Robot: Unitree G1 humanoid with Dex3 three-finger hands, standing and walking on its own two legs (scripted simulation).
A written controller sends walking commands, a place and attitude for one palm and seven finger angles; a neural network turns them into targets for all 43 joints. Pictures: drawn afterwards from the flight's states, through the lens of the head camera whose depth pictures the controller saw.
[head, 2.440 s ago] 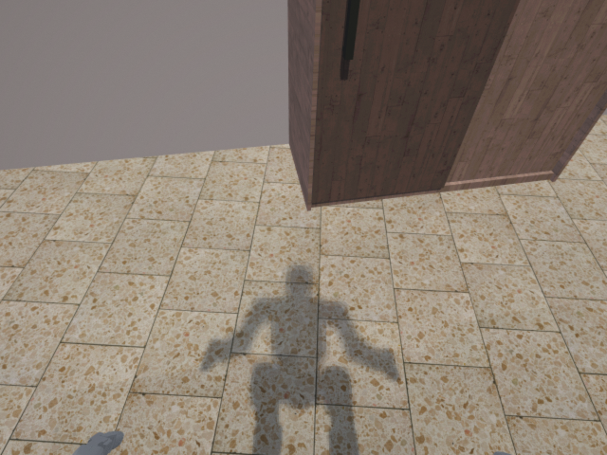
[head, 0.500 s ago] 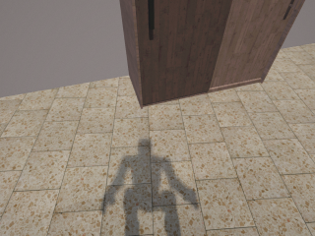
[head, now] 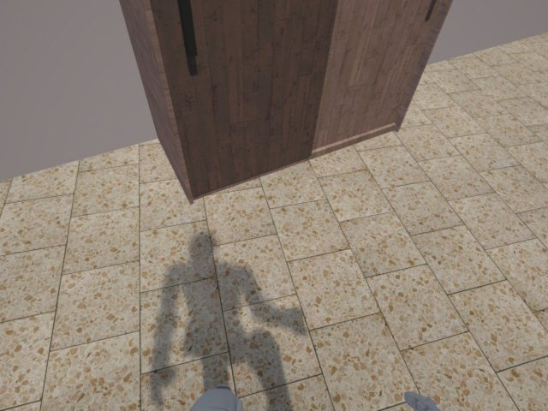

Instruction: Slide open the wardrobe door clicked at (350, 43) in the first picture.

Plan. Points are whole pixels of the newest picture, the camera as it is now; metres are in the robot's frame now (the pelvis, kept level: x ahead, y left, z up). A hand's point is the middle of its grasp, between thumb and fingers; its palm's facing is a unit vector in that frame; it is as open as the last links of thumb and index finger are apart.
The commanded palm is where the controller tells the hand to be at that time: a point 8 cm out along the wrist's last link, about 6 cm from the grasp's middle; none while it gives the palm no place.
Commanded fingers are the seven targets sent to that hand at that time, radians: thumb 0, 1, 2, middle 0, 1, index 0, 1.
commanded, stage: walk to a spot facing it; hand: left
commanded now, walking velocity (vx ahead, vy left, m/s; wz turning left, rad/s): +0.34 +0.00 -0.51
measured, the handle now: out of the picture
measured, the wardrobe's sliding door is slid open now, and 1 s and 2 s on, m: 0.00 0.00 0.00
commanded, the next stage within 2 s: none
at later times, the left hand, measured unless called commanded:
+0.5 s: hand (189, 295) +0.33 +0.21 -0.17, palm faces -0.30 -0.94 -0.14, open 7.4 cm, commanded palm none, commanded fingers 0.00 0.90 0.90 -0.20 -0.30 -0.20 -0.30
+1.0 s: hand (236, 223) +0.52 +0.15 -0.16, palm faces -0.47 -0.84 -0.25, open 7.3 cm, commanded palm none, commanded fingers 0.00 0.90 0.90 -0.20 -0.30 -0.20 -0.30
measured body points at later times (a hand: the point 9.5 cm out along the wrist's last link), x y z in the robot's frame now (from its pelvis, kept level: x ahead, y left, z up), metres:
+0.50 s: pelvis +0.19 +0.07 +0.01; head +0.21 +0.09 +0.45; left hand +0.35 +0.26 -0.15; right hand +0.03 -0.12 -0.13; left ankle +0.11 +0.12 -0.73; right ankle +0.23 -0.10 -0.65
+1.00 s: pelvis +0.40 -0.01 +0.00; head +0.41 -0.03 +0.45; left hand +0.55 +0.20 -0.14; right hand +0.36 -0.29 -0.13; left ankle +0.55 +0.10 -0.68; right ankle +0.33 -0.07 -0.73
